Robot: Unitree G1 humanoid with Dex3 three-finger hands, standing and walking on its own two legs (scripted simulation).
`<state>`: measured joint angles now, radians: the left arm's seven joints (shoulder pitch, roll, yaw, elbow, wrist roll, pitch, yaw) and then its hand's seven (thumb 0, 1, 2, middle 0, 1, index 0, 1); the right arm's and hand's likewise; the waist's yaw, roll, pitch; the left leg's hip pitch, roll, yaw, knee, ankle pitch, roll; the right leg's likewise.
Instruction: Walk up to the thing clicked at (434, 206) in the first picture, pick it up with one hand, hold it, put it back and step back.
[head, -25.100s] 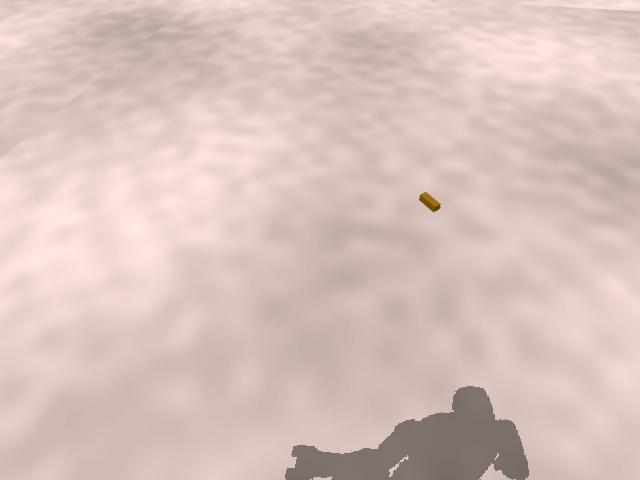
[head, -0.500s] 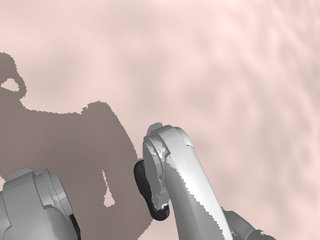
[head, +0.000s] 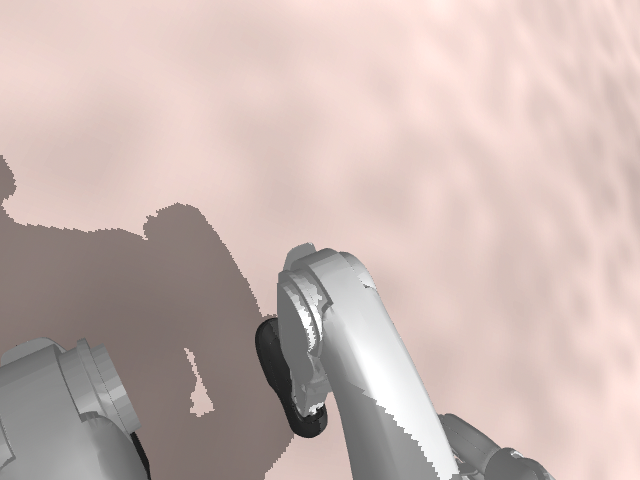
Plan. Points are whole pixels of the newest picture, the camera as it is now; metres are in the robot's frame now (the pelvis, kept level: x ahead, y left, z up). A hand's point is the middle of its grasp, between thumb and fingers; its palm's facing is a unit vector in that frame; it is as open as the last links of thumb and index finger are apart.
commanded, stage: close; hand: left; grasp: from above
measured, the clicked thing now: out of the picture +0.45 +0.32 -0.28
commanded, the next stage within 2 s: settle in 1.30 s
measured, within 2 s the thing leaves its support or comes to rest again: leaves its support in 1.68 s
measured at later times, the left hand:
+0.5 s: hand out of the picture +0.44 +0.31 -0.25, palm faces -0.42 -0.16 -0.89, open 9.8 cm
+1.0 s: hand out of the picture +0.44 +0.31 -0.25, palm faces -0.42 -0.16 -0.89, open 6.9 cm
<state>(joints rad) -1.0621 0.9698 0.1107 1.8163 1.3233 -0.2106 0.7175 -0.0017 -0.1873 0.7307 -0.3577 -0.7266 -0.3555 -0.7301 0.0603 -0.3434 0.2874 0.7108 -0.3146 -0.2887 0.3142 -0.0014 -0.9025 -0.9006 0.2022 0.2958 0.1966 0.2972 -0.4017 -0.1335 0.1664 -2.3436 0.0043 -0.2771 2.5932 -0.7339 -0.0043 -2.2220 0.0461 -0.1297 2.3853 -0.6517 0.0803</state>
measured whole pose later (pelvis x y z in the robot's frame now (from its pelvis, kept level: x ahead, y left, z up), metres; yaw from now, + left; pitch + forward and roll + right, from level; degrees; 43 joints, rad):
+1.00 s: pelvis +0.00 +0.00 +0.01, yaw +0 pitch +26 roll -15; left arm -1.06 1.02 0.09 1.78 1.28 -0.23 0.67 0.00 0.49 0.19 -0.85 -0.28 -0.91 -0.26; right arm 0.08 -0.36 0.32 0.68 -0.30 -0.28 0.29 0.00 -0.90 -0.90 0.20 0.30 0.20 0.30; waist -0.40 -0.15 0.20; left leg -2.33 0.01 -0.29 2.57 -0.73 -0.01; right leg -2.21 0.05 -0.14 2.35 -0.63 0.09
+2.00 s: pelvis +0.00 -0.01 +0.02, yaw +3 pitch +32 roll -13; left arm -0.96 0.81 0.07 1.48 1.22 -0.14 0.45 -0.01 0.51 0.00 -1.08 -0.02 -1.12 0.00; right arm 0.16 -0.33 0.15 0.71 -0.19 -0.18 0.29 0.00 -0.92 -0.90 0.20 0.30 0.20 0.30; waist -0.30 -0.02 0.01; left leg -2.35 0.00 -0.22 2.49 -0.72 -0.01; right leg -2.25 0.02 -0.09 2.34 -0.66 0.06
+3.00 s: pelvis -0.01 -0.01 +0.11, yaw +9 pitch +34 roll -7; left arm -0.74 0.64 -0.01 1.00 1.09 -0.13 0.11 -0.01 0.51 0.06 -1.03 -0.12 -1.05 -0.10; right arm 0.19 -0.29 -0.01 0.66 -0.04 0.02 0.10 0.00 -0.92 -0.90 0.20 0.30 0.20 0.30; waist -0.14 0.05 -0.15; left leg -2.11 0.00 -0.11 2.17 -0.65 0.00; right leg -2.05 -0.02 -0.02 2.08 -0.63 0.06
